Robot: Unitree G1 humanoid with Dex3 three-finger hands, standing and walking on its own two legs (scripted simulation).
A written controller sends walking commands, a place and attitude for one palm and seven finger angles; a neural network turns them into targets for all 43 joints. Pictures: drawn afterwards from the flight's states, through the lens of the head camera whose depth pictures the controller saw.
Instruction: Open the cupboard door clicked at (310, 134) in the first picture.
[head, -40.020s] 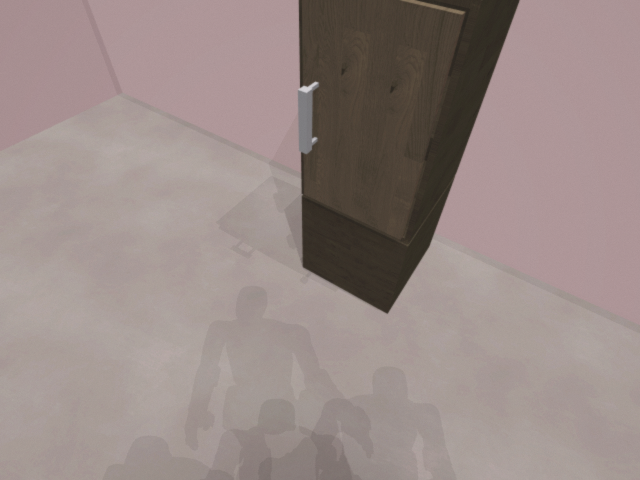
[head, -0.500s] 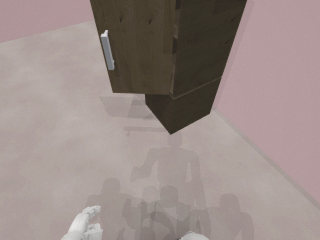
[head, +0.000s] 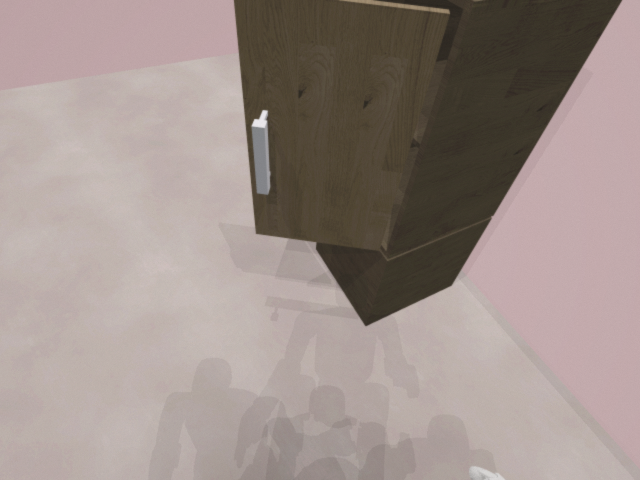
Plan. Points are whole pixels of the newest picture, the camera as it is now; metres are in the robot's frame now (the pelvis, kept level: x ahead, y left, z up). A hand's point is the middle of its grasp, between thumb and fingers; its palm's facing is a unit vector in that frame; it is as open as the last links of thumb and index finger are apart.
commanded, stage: take the last steps up to it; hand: left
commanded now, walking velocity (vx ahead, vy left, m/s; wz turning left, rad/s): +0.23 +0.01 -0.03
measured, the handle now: (263, 153) +0.71 +0.19 -0.04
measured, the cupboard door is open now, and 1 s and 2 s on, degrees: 55 55 55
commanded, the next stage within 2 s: come to a stop and stand still in 0.20 s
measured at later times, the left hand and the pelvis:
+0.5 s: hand (235, 395) +0.26 +0.15 -0.16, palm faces -0.03 -0.98 -0.19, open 7.4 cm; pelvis +0.14 -0.01 +0.00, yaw +1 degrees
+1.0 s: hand out of the picture +0.13 +0.21 -0.17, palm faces +0.04 -0.97 -0.24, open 7.4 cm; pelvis +0.12 +0.01 +0.00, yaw -1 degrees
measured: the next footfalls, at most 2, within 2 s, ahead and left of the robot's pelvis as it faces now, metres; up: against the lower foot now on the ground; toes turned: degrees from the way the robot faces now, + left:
right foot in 0.36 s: +0.21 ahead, -0.12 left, +0.00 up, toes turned -6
left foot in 0.66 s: +0.22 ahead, +0.12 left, +0.00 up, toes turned +4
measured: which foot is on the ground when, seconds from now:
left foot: down 0.00-0.36, up 0.38-0.64, down 0.66-1.00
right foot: up 0.00-0.34, down 0.36-0.66, up 0.68-0.98, down 1.00-1.00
